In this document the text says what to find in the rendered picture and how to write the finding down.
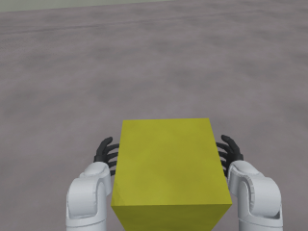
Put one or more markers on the left robot forearm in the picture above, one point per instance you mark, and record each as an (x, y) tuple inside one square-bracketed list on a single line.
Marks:
[(86, 199)]

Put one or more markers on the carton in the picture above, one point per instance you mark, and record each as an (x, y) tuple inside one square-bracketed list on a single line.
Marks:
[(169, 176)]

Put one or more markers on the robot right hand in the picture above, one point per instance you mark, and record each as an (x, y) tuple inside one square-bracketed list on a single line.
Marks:
[(233, 153)]

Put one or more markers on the robot left hand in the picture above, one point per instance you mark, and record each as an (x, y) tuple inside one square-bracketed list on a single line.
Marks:
[(103, 156)]

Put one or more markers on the right robot forearm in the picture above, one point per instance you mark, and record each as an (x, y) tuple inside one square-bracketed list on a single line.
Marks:
[(259, 198)]

